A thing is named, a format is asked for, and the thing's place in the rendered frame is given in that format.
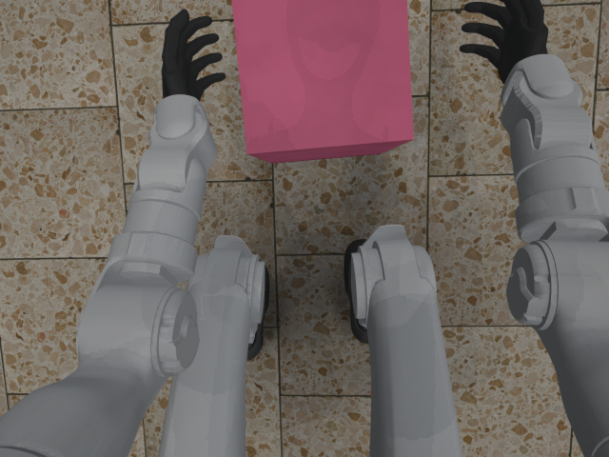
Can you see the robot left shin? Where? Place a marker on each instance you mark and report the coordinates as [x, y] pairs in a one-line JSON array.
[[223, 241]]

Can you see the robot left thigh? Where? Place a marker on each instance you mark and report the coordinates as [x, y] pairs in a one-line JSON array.
[[206, 408]]

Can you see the right robot hand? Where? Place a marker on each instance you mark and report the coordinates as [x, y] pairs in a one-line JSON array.
[[523, 33]]

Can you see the robot right upper arm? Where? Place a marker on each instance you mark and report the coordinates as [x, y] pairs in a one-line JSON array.
[[561, 289]]

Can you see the left robot hand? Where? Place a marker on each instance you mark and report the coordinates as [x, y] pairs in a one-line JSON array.
[[179, 74]]

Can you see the robot left forearm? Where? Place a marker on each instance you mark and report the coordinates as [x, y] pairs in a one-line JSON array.
[[156, 246]]

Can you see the robot left upper arm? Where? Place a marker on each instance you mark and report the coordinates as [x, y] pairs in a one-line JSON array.
[[131, 339]]

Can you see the carton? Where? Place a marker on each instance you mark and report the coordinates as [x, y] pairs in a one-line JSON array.
[[323, 79]]

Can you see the robot right forearm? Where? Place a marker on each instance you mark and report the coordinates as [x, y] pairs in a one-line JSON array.
[[554, 155]]

